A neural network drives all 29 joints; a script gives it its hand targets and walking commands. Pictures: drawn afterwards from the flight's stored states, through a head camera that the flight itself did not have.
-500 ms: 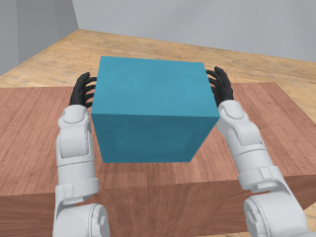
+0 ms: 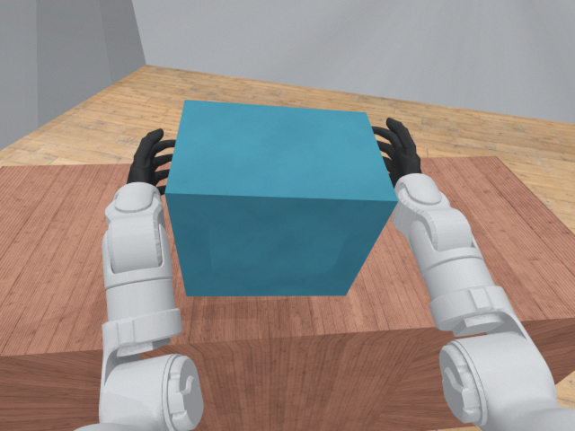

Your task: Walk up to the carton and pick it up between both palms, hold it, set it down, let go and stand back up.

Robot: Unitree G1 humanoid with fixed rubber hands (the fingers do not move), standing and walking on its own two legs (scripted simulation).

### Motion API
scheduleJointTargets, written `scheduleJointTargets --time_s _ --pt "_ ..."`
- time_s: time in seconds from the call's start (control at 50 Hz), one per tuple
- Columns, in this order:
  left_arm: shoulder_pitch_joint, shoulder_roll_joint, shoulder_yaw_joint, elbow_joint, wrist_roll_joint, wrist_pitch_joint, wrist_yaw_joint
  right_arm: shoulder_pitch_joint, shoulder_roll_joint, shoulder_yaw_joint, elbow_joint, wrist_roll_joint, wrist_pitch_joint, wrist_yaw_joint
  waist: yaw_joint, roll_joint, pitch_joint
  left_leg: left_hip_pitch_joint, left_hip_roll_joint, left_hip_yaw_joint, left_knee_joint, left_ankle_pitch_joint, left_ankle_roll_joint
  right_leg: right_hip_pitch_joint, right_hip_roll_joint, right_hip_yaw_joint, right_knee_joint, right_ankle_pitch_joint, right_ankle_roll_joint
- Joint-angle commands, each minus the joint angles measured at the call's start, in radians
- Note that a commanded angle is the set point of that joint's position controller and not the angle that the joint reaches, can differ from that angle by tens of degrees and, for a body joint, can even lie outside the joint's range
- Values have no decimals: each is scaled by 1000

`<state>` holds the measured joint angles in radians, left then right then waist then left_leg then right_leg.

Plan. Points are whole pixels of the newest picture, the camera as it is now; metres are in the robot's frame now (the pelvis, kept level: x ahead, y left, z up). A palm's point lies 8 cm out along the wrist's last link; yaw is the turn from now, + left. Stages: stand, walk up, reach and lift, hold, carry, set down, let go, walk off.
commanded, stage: hold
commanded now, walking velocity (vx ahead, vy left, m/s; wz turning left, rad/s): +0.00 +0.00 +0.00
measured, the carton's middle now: (273, 207) +0.38 +0.03 +0.14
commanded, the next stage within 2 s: none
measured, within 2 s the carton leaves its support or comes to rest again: neither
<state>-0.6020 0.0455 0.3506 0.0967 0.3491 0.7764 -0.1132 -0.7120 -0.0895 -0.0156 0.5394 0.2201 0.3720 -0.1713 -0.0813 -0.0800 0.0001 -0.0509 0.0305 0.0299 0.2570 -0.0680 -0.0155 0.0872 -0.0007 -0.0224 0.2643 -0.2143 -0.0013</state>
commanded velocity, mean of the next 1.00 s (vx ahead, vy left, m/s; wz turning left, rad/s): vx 0.00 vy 0.00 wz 0.00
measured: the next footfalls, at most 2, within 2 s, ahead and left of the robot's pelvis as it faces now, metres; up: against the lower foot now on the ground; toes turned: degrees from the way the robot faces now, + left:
none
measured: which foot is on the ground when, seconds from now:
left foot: down 0.00-1.00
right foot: down 0.00-1.00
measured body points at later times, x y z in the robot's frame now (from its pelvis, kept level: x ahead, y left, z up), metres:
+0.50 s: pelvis +0.00 +0.00 +0.00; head -0.04 +0.03 +0.45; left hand +0.37 +0.19 +0.20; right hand +0.38 -0.16 +0.21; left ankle +0.06 +0.13 -0.75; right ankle -0.03 -0.11 -0.75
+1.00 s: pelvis +0.00 +0.00 +0.00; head -0.05 +0.03 +0.45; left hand +0.37 +0.19 +0.20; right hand +0.38 -0.15 +0.21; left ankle +0.06 +0.13 -0.75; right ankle -0.03 -0.11 -0.75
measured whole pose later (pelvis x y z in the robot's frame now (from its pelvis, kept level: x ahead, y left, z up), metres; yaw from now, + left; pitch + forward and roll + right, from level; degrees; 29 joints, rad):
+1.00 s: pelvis +0.00 +0.00 +0.00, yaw +0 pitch -8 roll +0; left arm -0.58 0.04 0.34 0.03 0.34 0.79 -0.11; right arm -0.69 -0.11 0.01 0.48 0.24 0.38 -0.18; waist -0.09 -0.08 0.01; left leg -0.05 0.03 0.03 0.27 -0.08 -0.02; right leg 0.10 0.00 -0.02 0.26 -0.21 0.00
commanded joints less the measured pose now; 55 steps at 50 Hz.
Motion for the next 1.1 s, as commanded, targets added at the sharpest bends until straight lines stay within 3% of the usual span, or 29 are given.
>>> scheduleJointTargets --time_s 0.0,0.06,0.08,0.1,0.12,0.14,0.16,0.3,0.32,0.34,0.36,0.4,0.46,0.5,0.54,0.56,0.58,0.6,0.68,0.76,0.78,0.8,0.82,0.88,0.92,0.98,1.04,1.06,1.08 --pt "-597 -454 -448 -150 -191 -91 -132 -651 492 296 -286 67 -67 110 -27 100 -339 286 -60 35 37 126 13 -159 48 -48 -67 199 52" --pt "-537 -457 -470 -188 -183 -89 -125 -606 480 318 -291 99 -59 105 -37 127 -323 305 -54 18 59 206 -5 -147 57 -50 -55 252 49" --pt "-540 -431 -435 -171 -173 -89 -126 -565 478 318 -244 77 -50 101 -27 86 -291 295 -61 23 52 184 1 -143 56 -49 -57 251 54" --pt "-556 -436 -467 -215 -192 -93 -122 -630 494 356 -328 96 -65 103 -1 91 -384 315 -63 21 62 199 6 -147 56 -56 -47 258 58" --pt "-543 -446 -458 -182 -183 -82 -125 -619 471 342 -302 88 -51 102 -20 102 -338 308 -58 13 55 195 1 -151 54 -48 -57 275 51" --pt "-496 -437 -437 -196 -174 -74 -127 -578 454 351 -293 106 -45 100 -10 76 -314 307 -53 15 50 192 9 -144 59 -52 -54 259 53" --pt "-520 -430 -436 -161 -171 -66 -129 -598 451 318 -279 101 -41 99 -21 102 -265 292 -58 22 38 124 10 -187 54 -48 -71 166 54" --pt "-605 -426 -461 -214 -196 -81 -125 -659 475 315 -323 91 -53 110 -25 88 -304 292 -60 26 44 126 9 -193 50 -50 -65 179 52" --pt "-585 -435 -453 -202 -192 -79 -125 -630 471 321 -306 90 -49 112 -19 79 -307 296 -52 25 35 124 16 -197 55 -49 -64 160 49" --pt "-560 -424 -442 -203 -186 -81 -120 -638 496 350 -339 104 -51 112 17 75 -315 283 -61 35 41 127 24 -179 48 -44 -65 168 56" --pt "-545 -438 -472 -217 -183 -72 -115 -622 475 331 -322 100 -55 112 -10 107 -309 305 -58 25 49 152 6 -172 53 -51 -62 188 46" --pt "-557 -456 -482 -205 -188 -69 -111 -618 458 319 -294 91 -47 116 -20 119 -314 321 -51 18 46 149 -9 -192 58 -61 -60 179 40" --pt "-490 -444 -445 -171 -181 -60 -122 -568 438 309 -266 92 -37 112 -19 100 -293 299 -61 29 45 165 -3 -155 51 -52 -59 230 53" --pt "-508 -433 -457 -243 -193 -72 -125 -594 463 350 -352 101 -45 106 -13 59 -352 322 -57 18 60 205 8 -132 53 -52 -45 295 57" --pt "-511 -444 -471 -248 -195 -65 -126 -571 441 348 -347 111 -38 100 -31 100 -354 313 -63 15 67 229 -7 -115 56 -42 -42 339 55" --pt "-493 -409 -412 -202 -174 -62 -136 -579 456 345 -343 111 -37 92 -14 38 -290 303 -68 26 59 190 14 -113 49 -40 -52 326 72" --pt "-493 -428 -440 -236 -183 -59 -138 -553 455 339 -329 114 -24 92 -24 74 -317 311 -69 11 66 222 7 -132 44 -42 -46 377 68" --pt "-485 -395 -410 -240 -171 -61 -142 -557 471 351 -347 109 -25 92 -4 56 -322 308 -64 27 55 193 13 -130 46 -42 -40 351 73" --pt "-570 -414 -449 -205 -182 -64 -142 -612 463 321 -340 93 -26 98 -26 87 -266 280 -61 35 35 111 13 -170 44 -43 -60 215 62" --pt "-540 -400 -415 -216 -163 -62 -146 -601 475 340 -334 95 -31 93 1 70 -313 285 -69 39 37 127 25 -136 40 -42 -56 264 67" --pt "-523 -424 -447 -211 -164 -57 -145 -562 441 316 -275 101 -23 94 -30 122 -285 298 -63 27 45 156 2 -168 40 -49 -51 283 58" --pt "-538 -410 -411 -175 -143 -54 -145 -618 468 322 -306 98 -30 95 12 92 -287 276 -61 41 39 121 11 -158 44 -42 -65 207 57" --pt "-535 -428 -463 -215 -172 -60 -139 -601 445 323 -325 98 -41 100 -30 107 -311 309 -59 21 41 166 -1 -137 51 -55 -54 261 54" --pt "-521 -425 -409 -148 -159 -53 -138 -616 439 306 -280 80 -35 108 -7 66 -269 291 -55 37 24 105 16 -154 53 -56 -65 170 55" --pt "-553 -424 -423 -212 -183 -65 -136 -645 477 329 -354 86 -46 111 10 57 -358 308 -59 37 53 196 16 -125 54 -48 -47 285 51" --pt "-520 -434 -445 -201 -181 -66 -135 -582 433 310 -292 86 -35 103 -38 86 -301 299 -61 26 49 162 -3 -135 49 -50 -60 274 57" --pt "-526 -422 -436 -206 -169 -64 -131 -581 440 317 -290 87 -35 110 -14 95 -293 289 -57 32 36 142 -1 -164 54 -60 -53 217 53" --pt "-553 -428 -468 -240 -190 -70 -127 -579 446 315 -316 93 -45 112 -36 116 -320 297 -57 22 40 141 -4 -170 54 -60 -51 193 51" --pt "-544 -411 -433 -207 -163 -62 -130 -597 444 317 -311 89 -39 109 -6 83 -283 301 -52 36 35 124 7 -167 50 -56 -59 192 53"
